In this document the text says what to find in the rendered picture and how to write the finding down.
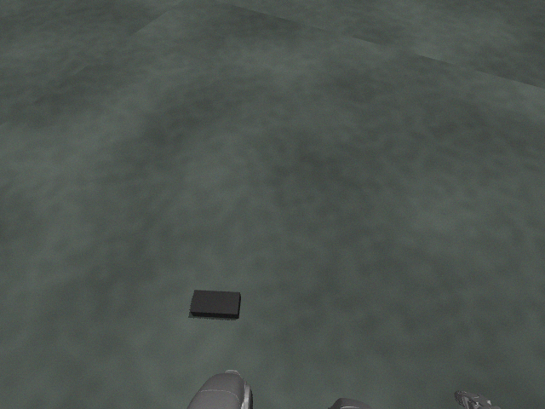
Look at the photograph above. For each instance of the carton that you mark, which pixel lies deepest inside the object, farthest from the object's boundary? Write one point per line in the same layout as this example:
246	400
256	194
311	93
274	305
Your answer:
218	304

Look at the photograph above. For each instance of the right robot hand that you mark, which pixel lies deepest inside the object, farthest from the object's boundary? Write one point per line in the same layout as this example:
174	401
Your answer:
472	401

